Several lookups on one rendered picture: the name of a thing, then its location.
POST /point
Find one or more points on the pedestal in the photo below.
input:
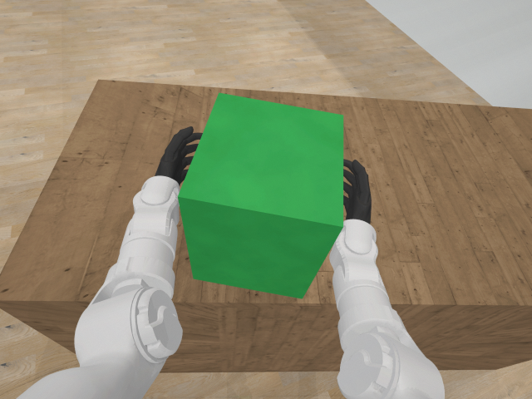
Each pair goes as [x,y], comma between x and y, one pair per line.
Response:
[451,189]

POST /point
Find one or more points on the right robot forearm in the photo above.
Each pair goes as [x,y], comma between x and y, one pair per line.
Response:
[360,294]

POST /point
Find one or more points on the left robot forearm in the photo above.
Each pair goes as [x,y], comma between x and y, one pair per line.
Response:
[148,248]

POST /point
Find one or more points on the robot left hand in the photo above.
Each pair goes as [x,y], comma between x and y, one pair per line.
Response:
[174,159]

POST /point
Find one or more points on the right robot upper arm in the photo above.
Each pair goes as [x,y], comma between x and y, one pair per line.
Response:
[376,366]

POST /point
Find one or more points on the robot right hand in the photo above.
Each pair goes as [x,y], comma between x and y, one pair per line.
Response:
[358,204]

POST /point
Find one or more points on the left robot upper arm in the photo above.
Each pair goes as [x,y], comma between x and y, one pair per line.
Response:
[122,344]

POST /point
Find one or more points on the carton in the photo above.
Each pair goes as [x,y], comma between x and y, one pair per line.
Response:
[262,201]

